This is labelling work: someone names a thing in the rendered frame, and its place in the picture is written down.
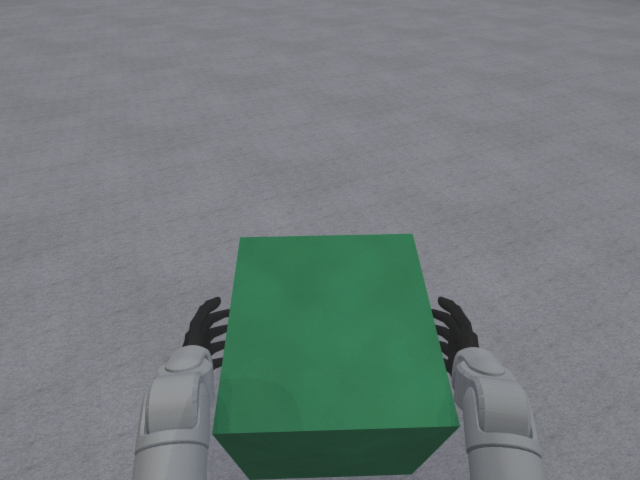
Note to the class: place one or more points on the right robot hand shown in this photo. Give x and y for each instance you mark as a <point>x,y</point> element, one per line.
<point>459,335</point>

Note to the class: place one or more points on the left robot hand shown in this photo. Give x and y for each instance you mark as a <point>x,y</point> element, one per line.
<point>199,333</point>

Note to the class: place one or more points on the carton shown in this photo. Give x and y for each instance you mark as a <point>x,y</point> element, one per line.
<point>332,365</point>

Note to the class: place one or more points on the robot left forearm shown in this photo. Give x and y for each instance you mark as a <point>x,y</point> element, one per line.
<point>174,426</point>

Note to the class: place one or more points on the robot right forearm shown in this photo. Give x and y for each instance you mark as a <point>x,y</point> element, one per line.
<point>500,431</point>

